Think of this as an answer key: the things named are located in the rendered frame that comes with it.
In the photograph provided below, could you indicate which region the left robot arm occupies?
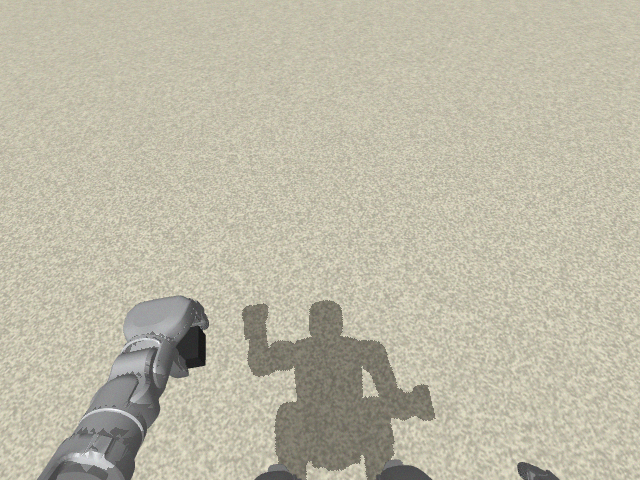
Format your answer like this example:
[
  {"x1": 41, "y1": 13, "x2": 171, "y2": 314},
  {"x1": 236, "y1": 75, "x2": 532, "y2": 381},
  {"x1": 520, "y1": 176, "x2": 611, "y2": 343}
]
[{"x1": 37, "y1": 334, "x2": 175, "y2": 480}]

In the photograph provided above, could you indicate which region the small box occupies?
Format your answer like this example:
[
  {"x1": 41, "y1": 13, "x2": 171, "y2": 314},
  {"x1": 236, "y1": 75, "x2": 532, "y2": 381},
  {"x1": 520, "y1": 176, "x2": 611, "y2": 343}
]
[{"x1": 176, "y1": 325, "x2": 206, "y2": 369}]

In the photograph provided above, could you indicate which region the left robot hand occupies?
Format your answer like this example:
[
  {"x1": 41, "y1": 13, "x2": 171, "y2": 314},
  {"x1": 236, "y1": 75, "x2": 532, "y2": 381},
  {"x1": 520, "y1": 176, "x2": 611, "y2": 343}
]
[{"x1": 123, "y1": 295, "x2": 209, "y2": 378}]

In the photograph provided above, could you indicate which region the right robot hand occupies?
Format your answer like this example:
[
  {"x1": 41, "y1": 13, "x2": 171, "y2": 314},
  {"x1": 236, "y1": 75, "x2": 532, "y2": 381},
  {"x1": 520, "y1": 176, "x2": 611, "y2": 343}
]
[{"x1": 517, "y1": 462, "x2": 560, "y2": 480}]

